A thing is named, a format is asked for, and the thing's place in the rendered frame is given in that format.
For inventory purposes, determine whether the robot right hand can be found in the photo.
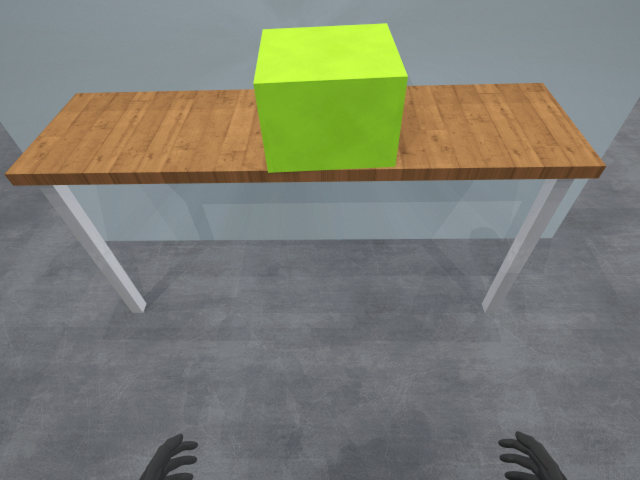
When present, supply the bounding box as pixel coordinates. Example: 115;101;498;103
498;431;567;480

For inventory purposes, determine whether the carton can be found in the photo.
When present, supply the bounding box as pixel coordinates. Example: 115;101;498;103
253;23;408;173

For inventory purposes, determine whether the robot left hand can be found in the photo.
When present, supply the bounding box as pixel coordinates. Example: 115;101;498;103
139;434;198;480

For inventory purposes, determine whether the table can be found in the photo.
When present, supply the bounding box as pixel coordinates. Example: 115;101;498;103
4;83;606;313

